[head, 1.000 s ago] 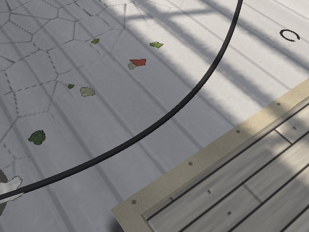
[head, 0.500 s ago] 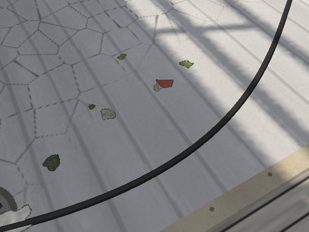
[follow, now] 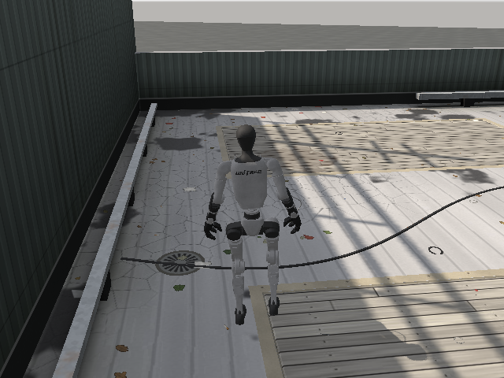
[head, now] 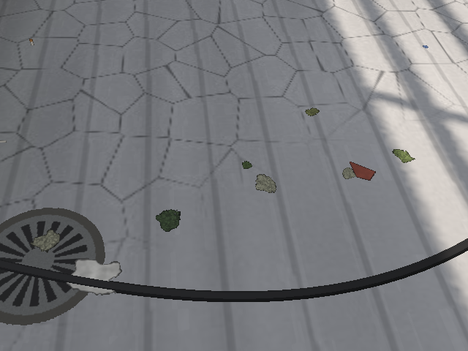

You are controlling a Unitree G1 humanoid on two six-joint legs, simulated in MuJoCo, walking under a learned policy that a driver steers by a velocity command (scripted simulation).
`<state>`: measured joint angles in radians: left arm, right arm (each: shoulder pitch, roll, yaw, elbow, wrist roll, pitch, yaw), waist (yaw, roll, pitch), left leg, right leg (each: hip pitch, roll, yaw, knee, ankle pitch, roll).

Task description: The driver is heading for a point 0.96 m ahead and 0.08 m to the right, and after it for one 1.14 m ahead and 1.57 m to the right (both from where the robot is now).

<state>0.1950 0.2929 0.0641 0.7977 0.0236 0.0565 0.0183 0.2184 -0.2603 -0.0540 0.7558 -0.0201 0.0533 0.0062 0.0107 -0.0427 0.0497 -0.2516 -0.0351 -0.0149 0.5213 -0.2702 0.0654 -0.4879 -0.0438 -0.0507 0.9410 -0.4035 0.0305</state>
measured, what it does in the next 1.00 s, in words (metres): walks ahead: right foot, then left foot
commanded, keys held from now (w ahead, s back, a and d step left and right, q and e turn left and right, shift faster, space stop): q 0.10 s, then w+q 0.08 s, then w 0.72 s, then w+e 0.10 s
